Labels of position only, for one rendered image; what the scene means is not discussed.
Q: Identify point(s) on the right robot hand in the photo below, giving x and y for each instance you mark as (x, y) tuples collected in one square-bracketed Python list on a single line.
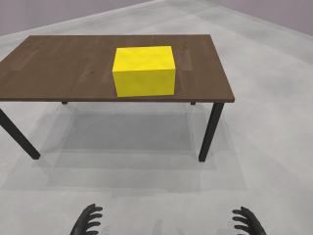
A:
[(253, 225)]

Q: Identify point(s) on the carton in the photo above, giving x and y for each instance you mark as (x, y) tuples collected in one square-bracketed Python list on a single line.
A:
[(144, 71)]

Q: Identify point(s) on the left robot hand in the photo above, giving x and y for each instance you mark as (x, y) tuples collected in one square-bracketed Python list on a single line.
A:
[(82, 224)]

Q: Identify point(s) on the table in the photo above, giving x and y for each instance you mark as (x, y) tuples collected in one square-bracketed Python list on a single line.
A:
[(78, 68)]

